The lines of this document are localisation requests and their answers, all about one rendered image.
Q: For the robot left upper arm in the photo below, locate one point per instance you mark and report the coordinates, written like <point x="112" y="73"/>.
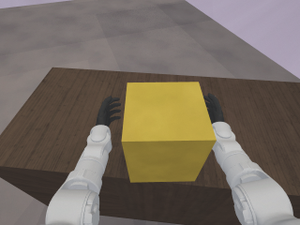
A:
<point x="74" y="207"/>

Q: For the robot left hand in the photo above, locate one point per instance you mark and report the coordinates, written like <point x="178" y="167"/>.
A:
<point x="104" y="114"/>

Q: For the left robot forearm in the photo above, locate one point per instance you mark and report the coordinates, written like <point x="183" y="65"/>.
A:
<point x="92" y="163"/>

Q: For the robot right hand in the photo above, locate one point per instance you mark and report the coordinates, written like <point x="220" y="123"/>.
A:
<point x="215" y="112"/>

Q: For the right robot forearm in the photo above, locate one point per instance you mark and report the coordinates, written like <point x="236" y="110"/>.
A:
<point x="234" y="161"/>

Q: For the pedestal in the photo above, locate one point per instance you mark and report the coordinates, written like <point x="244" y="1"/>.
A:
<point x="44" y="141"/>

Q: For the carton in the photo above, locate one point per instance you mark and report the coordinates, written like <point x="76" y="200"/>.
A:
<point x="167" y="132"/>

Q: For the robot right upper arm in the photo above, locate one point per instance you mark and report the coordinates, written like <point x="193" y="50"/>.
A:
<point x="262" y="202"/>

